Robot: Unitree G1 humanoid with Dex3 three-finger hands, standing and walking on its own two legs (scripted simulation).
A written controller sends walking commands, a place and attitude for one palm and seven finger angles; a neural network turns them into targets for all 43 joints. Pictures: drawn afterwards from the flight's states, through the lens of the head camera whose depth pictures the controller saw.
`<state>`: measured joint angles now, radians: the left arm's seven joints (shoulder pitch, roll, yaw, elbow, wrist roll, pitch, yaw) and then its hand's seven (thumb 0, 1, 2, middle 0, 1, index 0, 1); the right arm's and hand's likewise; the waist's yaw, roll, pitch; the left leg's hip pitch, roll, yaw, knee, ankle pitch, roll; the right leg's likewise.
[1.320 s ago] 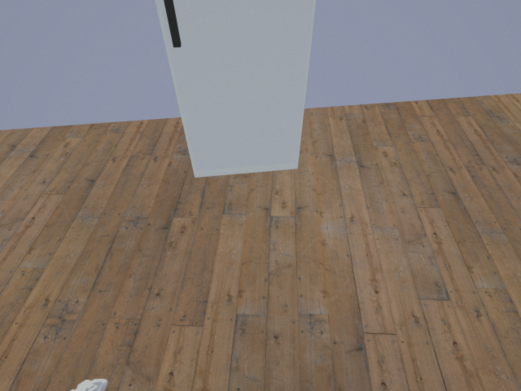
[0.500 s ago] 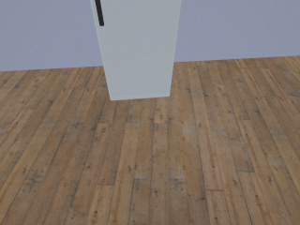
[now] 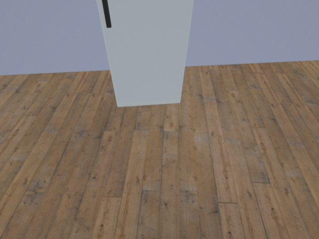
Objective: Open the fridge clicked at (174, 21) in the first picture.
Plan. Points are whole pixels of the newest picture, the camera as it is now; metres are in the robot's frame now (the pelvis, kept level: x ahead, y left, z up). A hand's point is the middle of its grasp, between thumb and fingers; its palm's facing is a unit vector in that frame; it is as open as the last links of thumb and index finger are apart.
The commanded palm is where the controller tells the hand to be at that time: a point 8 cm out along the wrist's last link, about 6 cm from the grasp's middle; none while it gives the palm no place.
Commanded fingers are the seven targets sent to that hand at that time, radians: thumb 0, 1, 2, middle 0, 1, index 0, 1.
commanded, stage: look at it before walking up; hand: left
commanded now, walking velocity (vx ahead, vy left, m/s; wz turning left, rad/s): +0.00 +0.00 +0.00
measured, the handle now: out of the picture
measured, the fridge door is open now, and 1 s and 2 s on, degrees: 0 0 0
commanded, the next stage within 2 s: walk to a spot facing it in 0.12 s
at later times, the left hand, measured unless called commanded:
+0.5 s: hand out of the picture +0.03 +0.22 -0.19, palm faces +0.08 -0.98 -0.20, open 7.4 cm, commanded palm none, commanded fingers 0.00 0.90 0.90 -0.20 -0.30 -0.20 -0.30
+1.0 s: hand (110, 180) +0.34 +0.20 -0.18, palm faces +0.12 -0.97 -0.19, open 7.3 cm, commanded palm none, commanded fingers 0.00 0.90 0.90 -0.20 -0.30 -0.20 -0.30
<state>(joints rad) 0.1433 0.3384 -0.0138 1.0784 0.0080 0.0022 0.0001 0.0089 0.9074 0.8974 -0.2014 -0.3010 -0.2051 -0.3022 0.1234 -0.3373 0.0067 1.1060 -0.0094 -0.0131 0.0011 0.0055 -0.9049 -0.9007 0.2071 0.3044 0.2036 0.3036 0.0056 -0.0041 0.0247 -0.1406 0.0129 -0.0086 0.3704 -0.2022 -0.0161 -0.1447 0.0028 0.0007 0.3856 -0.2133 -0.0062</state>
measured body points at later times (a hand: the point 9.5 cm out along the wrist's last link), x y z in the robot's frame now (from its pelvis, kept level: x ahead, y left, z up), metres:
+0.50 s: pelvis +0.04 +0.02 -0.01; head +0.03 +0.04 +0.44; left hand +0.02 +0.27 -0.18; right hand +0.06 -0.24 -0.15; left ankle +0.02 +0.12 -0.75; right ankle +0.00 -0.11 -0.75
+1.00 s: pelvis +0.23 +0.00 -0.03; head +0.26 +0.00 +0.42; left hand +0.33 +0.25 -0.16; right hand +0.12 -0.21 -0.18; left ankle +0.05 +0.11 -0.68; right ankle +0.32 -0.10 -0.75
